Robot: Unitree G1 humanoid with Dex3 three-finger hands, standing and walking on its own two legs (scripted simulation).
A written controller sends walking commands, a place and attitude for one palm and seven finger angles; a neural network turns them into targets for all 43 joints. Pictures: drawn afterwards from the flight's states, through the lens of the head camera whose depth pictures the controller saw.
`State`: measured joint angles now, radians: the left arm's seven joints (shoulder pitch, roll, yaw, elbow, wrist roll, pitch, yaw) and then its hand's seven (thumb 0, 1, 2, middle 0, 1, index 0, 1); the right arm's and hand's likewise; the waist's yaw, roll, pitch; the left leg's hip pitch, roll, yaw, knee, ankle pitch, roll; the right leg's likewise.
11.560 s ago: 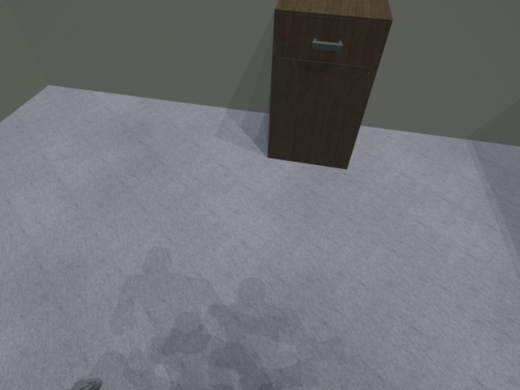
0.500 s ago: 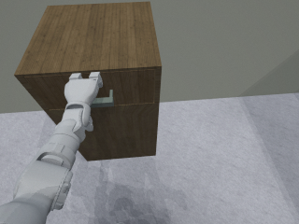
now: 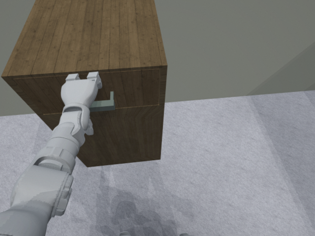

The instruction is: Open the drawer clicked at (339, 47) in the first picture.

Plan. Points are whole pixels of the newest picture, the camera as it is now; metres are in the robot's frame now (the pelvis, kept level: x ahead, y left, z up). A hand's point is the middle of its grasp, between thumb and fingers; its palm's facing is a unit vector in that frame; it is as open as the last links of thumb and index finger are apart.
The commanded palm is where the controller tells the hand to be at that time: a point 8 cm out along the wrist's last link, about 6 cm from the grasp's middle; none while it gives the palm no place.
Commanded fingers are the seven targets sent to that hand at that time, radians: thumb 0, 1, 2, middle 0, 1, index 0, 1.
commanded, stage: move the hooked fingers above the handle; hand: left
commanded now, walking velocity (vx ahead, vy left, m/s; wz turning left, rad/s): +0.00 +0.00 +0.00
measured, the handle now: (95, 101) +0.53 +0.17 -0.04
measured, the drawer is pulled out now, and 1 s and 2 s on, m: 0.00 0.00 0.00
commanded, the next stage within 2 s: lower the fingers behind the handle in 0.28 s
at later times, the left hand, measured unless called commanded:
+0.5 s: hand (88, 103) +0.48 +0.17 +0.02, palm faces -0.05 -0.03 -1.00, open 13.8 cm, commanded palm +0.46 +0.17 +0.07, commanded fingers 0.00 -0.50 0.30 -0.30 -1.20 -0.30 -1.20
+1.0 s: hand (91, 113) +0.47 +0.17 -0.02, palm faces -0.06 -0.04 -1.00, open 13.8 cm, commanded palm +0.46 +0.18 +0.03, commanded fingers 0.00 -0.50 0.30 -0.30 -1.20 -0.30 -1.20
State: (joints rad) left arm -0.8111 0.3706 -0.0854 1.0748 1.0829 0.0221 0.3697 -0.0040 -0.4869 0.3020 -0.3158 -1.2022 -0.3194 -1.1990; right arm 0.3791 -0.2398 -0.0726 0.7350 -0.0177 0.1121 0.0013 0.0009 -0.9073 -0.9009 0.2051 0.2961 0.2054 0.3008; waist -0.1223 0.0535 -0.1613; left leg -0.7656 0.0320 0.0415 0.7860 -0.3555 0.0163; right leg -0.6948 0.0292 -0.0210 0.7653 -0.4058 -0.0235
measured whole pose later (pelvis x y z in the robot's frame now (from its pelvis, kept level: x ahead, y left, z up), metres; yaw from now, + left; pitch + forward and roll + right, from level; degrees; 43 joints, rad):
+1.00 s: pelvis +0.00 +0.00 -0.01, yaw +0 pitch +22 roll -1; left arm -0.80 0.36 -0.06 1.11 1.10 0.03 0.42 0.00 -0.49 0.30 -0.32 -1.20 -0.32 -1.20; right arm 0.35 -0.23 -0.07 0.73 -0.03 0.11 0.00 0.00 -0.91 -0.90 0.20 0.30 0.21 0.30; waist -0.13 0.06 -0.19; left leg -0.88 0.04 0.03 0.89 -0.39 0.01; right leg -0.80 0.04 -0.03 0.87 -0.44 -0.03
